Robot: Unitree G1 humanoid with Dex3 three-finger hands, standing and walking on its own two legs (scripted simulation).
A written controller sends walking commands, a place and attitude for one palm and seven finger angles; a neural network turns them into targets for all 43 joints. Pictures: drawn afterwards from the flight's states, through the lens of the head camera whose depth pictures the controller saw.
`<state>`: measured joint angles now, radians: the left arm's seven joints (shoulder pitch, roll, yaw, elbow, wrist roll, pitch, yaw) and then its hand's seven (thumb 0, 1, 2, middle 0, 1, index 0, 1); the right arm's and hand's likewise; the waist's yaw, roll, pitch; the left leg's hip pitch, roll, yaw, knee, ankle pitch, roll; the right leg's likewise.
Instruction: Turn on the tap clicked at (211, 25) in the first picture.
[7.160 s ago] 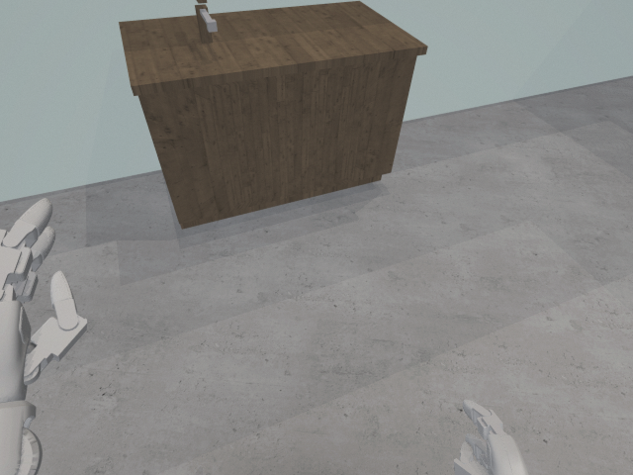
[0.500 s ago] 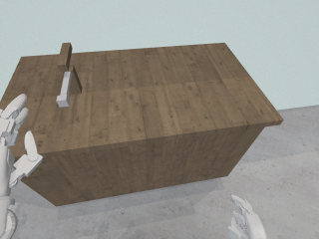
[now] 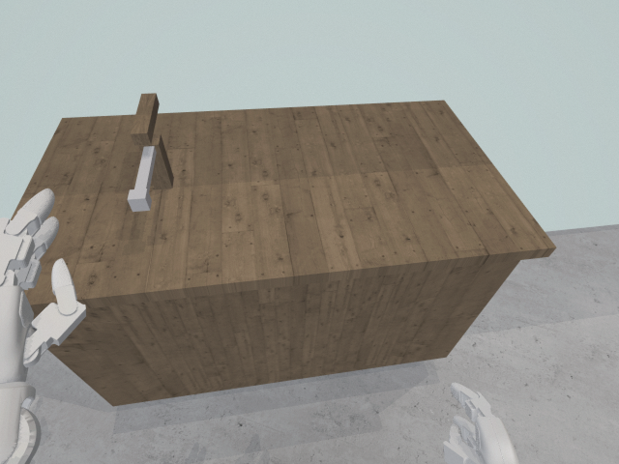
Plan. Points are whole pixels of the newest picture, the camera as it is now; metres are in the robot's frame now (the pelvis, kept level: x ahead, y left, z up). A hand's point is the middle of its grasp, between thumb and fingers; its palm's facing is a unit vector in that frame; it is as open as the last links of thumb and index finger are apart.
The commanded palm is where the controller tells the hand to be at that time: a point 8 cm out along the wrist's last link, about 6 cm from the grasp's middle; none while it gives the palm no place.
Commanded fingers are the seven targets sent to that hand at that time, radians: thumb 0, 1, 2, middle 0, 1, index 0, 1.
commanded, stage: look again from close up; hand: left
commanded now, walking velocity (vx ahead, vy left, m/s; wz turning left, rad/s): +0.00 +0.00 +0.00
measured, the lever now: (139, 200) +0.48 +0.33 +0.03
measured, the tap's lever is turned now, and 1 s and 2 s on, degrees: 0 0 0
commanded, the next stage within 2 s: shuffle to correct the standing spot in 0.14 s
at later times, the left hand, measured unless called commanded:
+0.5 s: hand (92, 302) +0.23 +0.24 +0.15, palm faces +0.41 -0.85 -0.35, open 7.4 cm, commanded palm +0.18 +0.27 +0.17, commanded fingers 0.00 0.90 0.90 -0.20 -0.30 -0.20 -0.30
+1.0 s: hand (178, 214) +0.34 +0.19 +0.16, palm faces +0.27 -0.86 -0.42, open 7.4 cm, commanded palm +0.29 +0.24 +0.17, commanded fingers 0.00 0.90 0.90 -0.20 -0.30 -0.20 -0.30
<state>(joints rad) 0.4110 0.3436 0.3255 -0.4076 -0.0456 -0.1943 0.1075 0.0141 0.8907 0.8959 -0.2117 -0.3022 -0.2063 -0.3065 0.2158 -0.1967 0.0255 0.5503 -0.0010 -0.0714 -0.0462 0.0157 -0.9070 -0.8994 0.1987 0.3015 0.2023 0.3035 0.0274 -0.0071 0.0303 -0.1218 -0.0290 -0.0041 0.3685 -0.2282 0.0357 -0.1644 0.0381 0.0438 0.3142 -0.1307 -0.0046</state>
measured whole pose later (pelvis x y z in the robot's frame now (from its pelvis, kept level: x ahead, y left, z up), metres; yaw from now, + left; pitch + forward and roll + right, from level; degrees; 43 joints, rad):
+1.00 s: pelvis +0.09 -0.01 -0.03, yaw -9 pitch -2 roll +1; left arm 0.43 0.37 0.38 -0.47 -0.03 -0.23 0.14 0.01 0.89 0.90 -0.21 -0.30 -0.20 -0.31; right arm 0.23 -0.17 0.03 0.58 0.01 -0.11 -0.03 0.02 -0.91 -0.90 0.20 0.30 0.20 0.30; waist -0.01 0.00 0.05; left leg -0.20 0.03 0.08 0.65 -0.41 0.00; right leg -0.34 0.00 -0.07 0.66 -0.29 -0.03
